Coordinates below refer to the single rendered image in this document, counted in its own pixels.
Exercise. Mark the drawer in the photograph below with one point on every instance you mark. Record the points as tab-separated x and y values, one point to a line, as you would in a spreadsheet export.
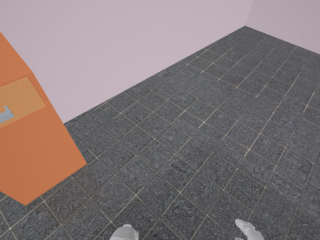
21	98

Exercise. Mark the right robot hand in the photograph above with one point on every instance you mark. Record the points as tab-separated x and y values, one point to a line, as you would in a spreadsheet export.
249	230

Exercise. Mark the left robot thigh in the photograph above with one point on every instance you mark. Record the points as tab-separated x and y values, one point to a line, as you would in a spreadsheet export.
125	233

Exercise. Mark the cabinet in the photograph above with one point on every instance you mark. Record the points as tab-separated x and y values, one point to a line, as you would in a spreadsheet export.
36	151

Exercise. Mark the handle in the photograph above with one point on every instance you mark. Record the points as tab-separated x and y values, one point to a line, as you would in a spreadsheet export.
6	115

